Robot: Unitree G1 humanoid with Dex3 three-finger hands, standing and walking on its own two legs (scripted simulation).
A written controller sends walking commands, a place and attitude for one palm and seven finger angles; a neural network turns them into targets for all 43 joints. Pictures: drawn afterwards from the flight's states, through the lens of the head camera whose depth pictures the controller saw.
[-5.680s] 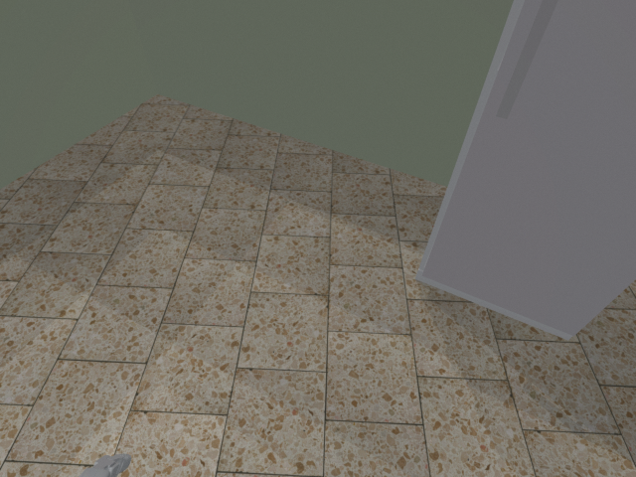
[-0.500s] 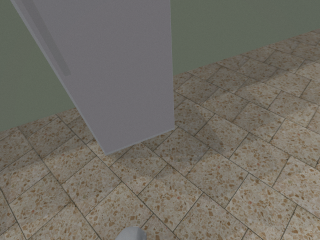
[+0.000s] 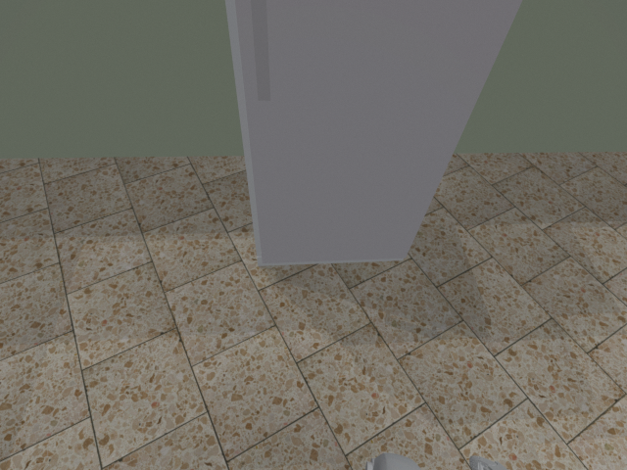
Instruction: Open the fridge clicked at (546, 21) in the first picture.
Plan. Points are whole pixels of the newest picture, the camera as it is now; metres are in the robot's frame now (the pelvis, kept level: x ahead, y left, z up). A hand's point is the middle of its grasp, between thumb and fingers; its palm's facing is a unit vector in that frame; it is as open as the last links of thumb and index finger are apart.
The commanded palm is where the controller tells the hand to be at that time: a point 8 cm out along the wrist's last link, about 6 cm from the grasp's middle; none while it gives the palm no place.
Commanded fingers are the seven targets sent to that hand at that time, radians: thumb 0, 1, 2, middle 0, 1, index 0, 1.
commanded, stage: turn to face it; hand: left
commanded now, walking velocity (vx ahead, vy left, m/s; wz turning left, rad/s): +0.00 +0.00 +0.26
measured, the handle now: (259, 5) +0.78 +0.16 +0.18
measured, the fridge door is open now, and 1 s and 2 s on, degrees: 0 0 0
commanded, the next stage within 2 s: take the last steps up to it in 0.18 s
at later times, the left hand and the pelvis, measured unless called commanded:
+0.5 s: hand out of the picture +0.02 +0.13 -0.15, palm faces +0.19 -0.95 -0.26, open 7.3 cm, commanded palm none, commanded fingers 0.00 0.90 0.90 -0.20 -0.30 -0.20 -0.30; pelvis +0.01 -0.06 +0.01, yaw +9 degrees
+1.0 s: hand out of the picture +0.08 +0.18 -0.17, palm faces +0.17 -0.98 -0.14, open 7.4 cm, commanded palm none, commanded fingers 0.00 0.90 0.90 -0.20 -0.30 -0.20 -0.30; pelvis +0.11 +0.00 +0.01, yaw +7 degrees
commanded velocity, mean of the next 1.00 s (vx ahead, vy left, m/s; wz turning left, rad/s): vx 0.22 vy -0.05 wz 0.03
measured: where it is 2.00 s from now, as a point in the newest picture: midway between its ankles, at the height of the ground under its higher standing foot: (331, 417)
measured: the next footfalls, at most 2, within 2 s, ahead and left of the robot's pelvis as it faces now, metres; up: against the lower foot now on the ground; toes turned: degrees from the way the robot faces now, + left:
right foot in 0.20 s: +0.06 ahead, -0.14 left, +0.00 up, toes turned -1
left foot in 0.74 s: +0.08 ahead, +0.11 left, +0.00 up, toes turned +16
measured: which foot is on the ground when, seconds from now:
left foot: down 0.00-0.22, up 0.24-0.72, down 0.74-1.00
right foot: up 0.00-0.18, down 0.20-0.74, up 0.76-1.00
